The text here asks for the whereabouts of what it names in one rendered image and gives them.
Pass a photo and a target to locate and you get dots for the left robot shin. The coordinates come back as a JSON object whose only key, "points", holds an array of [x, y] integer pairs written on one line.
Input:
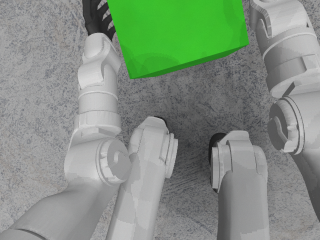
{"points": [[136, 136]]}

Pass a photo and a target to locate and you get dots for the robot left hand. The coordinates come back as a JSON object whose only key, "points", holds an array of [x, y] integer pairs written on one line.
{"points": [[94, 22]]}

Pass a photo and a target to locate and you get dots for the left robot forearm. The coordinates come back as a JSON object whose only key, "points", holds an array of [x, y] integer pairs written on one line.
{"points": [[97, 92]]}

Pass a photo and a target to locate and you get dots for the right robot forearm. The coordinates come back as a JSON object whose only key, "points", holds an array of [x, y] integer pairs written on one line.
{"points": [[288, 45]]}

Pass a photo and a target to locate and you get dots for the carton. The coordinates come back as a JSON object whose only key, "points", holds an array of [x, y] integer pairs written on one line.
{"points": [[162, 36]]}

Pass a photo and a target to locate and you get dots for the left robot upper arm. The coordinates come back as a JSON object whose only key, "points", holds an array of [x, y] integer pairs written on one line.
{"points": [[94, 171]]}

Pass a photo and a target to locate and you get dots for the right robot upper arm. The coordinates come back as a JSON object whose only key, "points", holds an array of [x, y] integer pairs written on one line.
{"points": [[294, 128]]}

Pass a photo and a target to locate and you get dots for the right robot foot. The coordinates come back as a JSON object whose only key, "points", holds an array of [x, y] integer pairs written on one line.
{"points": [[212, 144]]}

